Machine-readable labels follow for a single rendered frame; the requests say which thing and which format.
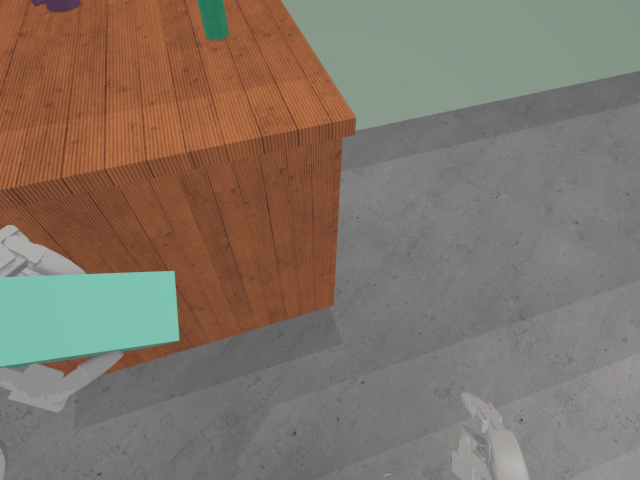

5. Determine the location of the table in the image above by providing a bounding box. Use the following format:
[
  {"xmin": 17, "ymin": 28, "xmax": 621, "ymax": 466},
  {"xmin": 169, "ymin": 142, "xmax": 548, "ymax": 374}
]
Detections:
[{"xmin": 0, "ymin": 0, "xmax": 356, "ymax": 377}]

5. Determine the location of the right robot hand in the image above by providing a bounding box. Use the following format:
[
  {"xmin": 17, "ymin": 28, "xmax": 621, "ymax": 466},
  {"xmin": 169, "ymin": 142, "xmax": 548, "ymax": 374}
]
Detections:
[{"xmin": 452, "ymin": 392, "xmax": 529, "ymax": 480}]

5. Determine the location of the left robot hand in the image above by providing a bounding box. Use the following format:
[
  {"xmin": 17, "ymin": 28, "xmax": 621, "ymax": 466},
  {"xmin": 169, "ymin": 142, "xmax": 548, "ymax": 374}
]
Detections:
[{"xmin": 0, "ymin": 225, "xmax": 124, "ymax": 412}]

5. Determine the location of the sponge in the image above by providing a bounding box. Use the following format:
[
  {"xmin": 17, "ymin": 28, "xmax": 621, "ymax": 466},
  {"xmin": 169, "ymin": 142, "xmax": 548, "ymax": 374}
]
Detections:
[{"xmin": 0, "ymin": 271, "xmax": 180, "ymax": 369}]

